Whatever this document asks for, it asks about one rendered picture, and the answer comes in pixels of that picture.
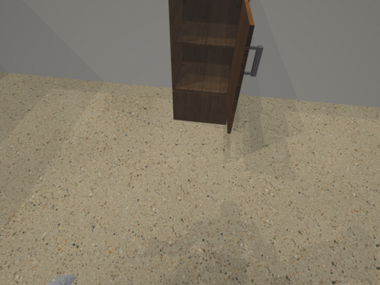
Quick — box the handle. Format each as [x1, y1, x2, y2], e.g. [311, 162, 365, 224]
[244, 45, 263, 77]

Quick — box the cupboard door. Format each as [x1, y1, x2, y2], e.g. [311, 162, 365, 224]
[226, 0, 255, 134]

